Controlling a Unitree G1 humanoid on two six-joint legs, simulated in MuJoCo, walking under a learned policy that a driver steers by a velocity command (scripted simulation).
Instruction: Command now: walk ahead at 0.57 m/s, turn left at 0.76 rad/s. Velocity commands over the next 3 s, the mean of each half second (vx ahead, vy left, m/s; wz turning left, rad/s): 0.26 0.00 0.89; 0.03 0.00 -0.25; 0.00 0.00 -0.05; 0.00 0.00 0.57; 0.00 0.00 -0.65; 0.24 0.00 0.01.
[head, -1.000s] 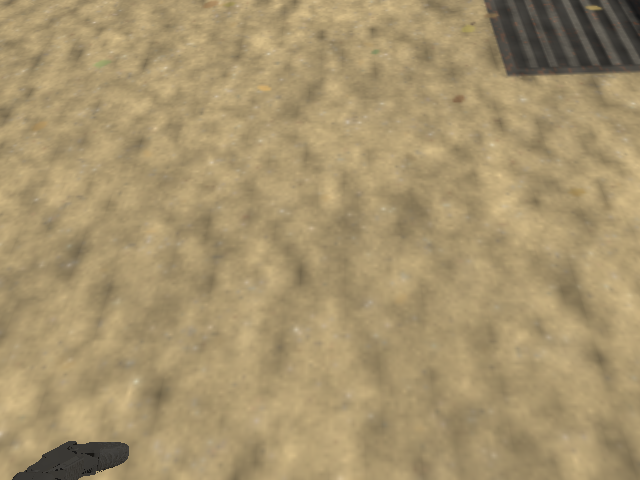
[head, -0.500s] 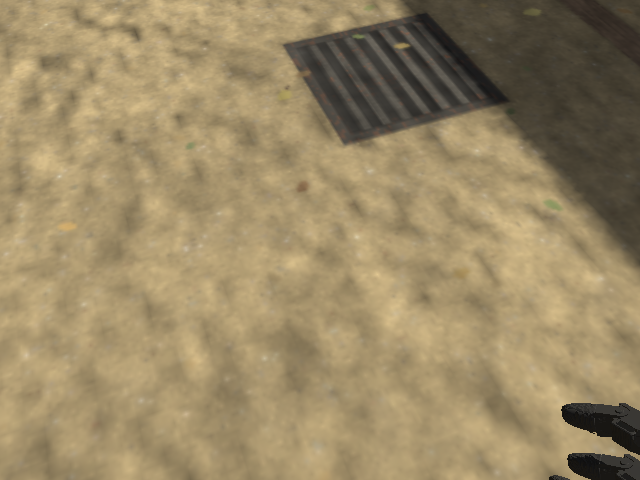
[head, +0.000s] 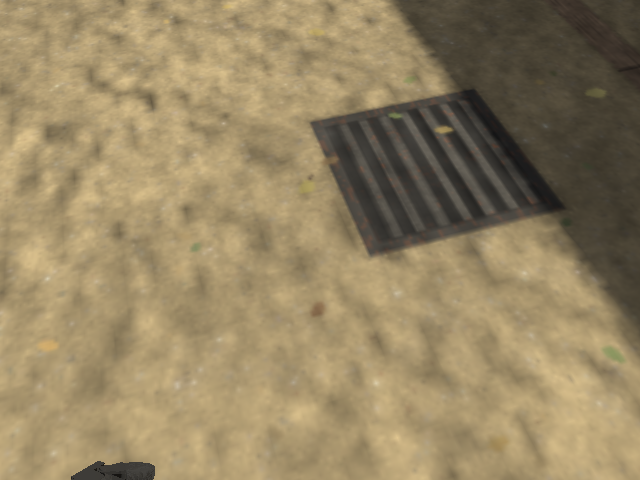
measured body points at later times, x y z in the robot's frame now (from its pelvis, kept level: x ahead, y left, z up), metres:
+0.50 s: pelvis +0.24 +0.03 +0.01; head +0.29 +0.07 +0.45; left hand +0.33 +0.36 -0.09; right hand +0.49 -0.17 -0.08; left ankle +0.29 +0.11 -0.73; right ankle +0.38 -0.12 -0.67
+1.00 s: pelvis +0.32 +0.02 +0.01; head +0.37 +0.03 +0.46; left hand +0.35 +0.34 -0.09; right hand +0.58 -0.19 -0.08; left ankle +0.28 +0.12 -0.72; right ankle +0.42 -0.09 -0.73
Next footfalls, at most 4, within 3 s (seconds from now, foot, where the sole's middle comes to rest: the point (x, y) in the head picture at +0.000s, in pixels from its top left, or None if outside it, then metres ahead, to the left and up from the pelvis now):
0.26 left None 0.33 0.12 -0.76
0.68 right None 0.45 -0.07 -0.76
1.02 left None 0.33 0.13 -0.76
1.42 right None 0.37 -0.10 -0.76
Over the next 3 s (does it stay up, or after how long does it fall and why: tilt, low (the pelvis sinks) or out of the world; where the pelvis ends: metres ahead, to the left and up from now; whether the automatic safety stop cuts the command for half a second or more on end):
stays up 0.48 0.09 0.00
